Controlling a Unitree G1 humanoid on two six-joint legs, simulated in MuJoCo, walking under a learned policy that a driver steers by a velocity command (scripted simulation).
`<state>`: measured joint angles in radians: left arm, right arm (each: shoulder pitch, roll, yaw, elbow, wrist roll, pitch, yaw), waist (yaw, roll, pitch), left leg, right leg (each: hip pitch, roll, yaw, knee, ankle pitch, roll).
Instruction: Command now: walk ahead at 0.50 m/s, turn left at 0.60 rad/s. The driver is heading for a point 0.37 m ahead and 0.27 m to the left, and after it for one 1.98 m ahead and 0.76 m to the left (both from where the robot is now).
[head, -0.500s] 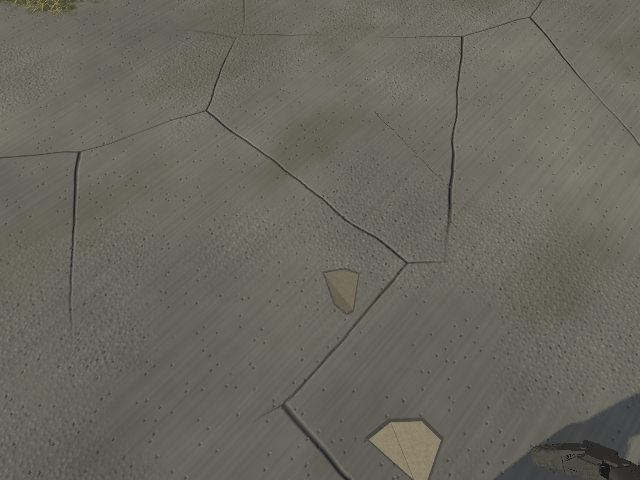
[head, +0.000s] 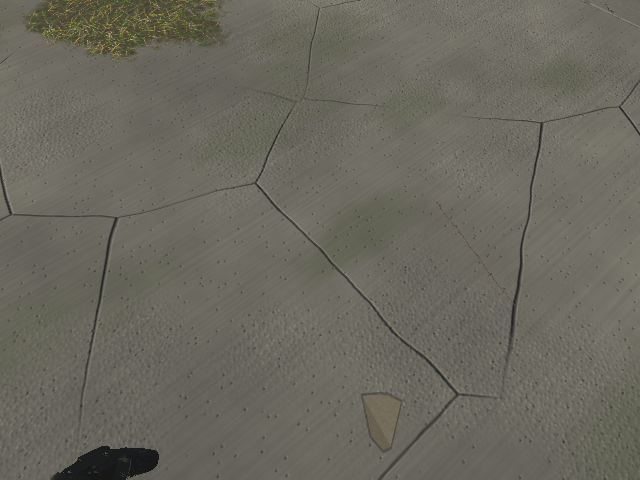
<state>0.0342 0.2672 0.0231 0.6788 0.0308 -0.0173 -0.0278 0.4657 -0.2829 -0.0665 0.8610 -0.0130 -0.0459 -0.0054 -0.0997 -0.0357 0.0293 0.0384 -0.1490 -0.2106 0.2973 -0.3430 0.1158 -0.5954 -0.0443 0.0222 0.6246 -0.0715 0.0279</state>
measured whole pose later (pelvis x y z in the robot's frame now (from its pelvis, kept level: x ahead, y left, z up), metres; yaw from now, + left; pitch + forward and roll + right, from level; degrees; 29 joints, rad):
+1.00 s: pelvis +0.51 +0.13 +0.01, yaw +27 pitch +1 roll +1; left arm 0.13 0.26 0.04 0.76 0.03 0.00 -0.03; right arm 0.43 -0.25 -0.04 0.92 -0.01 -0.07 0.01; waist -0.06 -0.05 0.03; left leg 0.06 -0.14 -0.04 0.17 -0.24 0.12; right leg -0.65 -0.11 -0.03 0.74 -0.03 0.01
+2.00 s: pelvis +0.99 +0.40 +0.01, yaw +28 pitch +0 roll +1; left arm 0.15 0.25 0.05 0.89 0.03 -0.02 -0.03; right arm 0.41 -0.21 -0.04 1.04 -0.01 -0.09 0.00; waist -0.03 -0.05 0.02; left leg -0.02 -0.09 0.08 0.19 -0.18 0.09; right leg -0.62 -0.12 -0.01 0.85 -0.11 -0.01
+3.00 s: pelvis +1.48 +0.65 +0.01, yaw +27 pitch -1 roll +1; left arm 0.21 0.23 0.06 0.96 0.04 -0.04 -0.02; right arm 0.33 -0.20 -0.05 1.04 -0.01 -0.09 0.00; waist 0.00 -0.04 0.04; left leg -0.13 -0.07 0.10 0.30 -0.16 0.10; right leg -0.54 -0.09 0.00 1.04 -0.24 -0.04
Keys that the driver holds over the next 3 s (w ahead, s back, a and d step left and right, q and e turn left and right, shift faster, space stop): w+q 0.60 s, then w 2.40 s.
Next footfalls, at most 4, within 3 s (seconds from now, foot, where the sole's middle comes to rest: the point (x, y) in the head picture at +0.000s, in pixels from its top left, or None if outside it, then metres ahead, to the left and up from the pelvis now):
0.06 right None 0.21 -0.12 -0.77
0.58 left None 0.43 0.15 -0.77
1.14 right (227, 340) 0.79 0.15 -0.77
1.66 left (101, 290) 0.96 0.45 -0.77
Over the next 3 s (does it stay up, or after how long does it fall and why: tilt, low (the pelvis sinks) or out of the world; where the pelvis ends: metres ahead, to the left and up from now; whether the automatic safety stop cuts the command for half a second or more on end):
stays up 1.48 0.65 0.01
